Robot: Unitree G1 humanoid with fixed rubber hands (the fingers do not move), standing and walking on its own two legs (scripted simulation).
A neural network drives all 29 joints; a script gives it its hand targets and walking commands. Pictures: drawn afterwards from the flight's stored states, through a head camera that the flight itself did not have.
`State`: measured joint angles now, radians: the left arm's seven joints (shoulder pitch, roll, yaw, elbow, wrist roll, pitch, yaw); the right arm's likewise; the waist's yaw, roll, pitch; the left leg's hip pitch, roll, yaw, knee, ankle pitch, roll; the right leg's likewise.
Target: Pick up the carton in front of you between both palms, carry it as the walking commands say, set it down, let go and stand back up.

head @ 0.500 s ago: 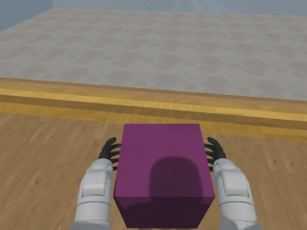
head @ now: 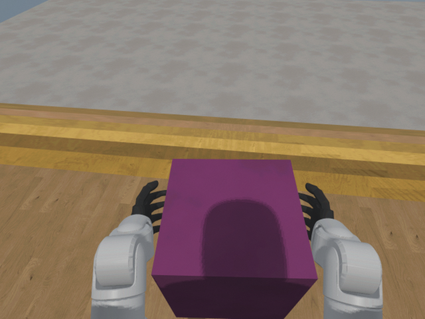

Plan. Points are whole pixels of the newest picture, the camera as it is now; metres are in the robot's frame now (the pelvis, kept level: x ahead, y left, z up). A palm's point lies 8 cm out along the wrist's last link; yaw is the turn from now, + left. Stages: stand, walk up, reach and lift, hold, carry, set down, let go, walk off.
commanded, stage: carry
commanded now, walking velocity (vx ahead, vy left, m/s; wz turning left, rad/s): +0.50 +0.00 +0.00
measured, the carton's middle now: (229, 243) +0.27 -0.02 +0.02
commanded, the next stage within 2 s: none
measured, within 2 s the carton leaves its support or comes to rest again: neither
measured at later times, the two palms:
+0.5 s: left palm (144, 124) +0.58 +0.19 +0.06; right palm (260, 125) +0.56 -0.11 +0.07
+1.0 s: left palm (167, 54) +0.92 +0.16 +0.10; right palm (252, 52) +0.94 -0.14 +0.10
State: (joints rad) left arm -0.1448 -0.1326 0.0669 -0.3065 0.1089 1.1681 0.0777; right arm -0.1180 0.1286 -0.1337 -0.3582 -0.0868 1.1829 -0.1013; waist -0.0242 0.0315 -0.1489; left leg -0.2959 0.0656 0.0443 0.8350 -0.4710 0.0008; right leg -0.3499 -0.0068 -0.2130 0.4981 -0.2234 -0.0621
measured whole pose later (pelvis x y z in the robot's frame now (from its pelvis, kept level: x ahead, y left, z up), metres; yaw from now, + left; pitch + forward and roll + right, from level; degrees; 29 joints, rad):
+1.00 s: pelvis +0.62 +0.00 +0.00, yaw +0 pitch +4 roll +1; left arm -0.36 -0.10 0.15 -0.25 0.07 1.22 0.11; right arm -0.38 0.09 -0.16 -0.24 -0.10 1.23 -0.10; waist 0.05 0.02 -0.01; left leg -0.55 0.06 0.04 1.27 -0.34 0.05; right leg -0.37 -0.02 -0.22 0.53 -0.23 -0.10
